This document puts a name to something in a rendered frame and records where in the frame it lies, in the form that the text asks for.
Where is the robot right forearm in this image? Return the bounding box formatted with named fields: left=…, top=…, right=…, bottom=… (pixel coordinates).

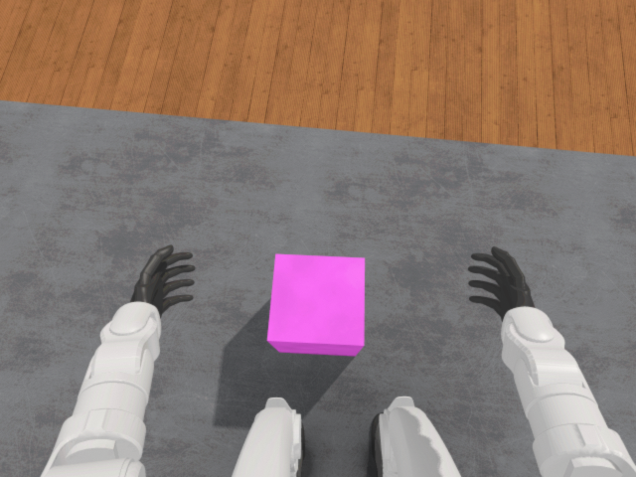
left=501, top=307, right=636, bottom=477

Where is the left robot upper arm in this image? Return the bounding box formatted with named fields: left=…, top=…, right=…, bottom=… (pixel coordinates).
left=45, top=457, right=146, bottom=477

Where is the robot left forearm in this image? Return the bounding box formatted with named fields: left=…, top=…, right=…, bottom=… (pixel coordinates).
left=41, top=302, right=161, bottom=477

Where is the robot right hand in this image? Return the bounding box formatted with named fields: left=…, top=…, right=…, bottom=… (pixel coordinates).
left=468, top=246, right=535, bottom=322

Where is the robot right shin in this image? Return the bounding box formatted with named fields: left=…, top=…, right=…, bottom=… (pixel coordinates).
left=383, top=397, right=426, bottom=477

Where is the robot right thigh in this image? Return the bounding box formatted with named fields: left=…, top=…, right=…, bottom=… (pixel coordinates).
left=379, top=406, right=461, bottom=477

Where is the carton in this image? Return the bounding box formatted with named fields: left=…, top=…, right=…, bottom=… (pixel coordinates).
left=267, top=254, right=365, bottom=357

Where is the robot left hand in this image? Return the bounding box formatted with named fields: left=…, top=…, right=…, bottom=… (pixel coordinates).
left=130, top=244, right=195, bottom=319

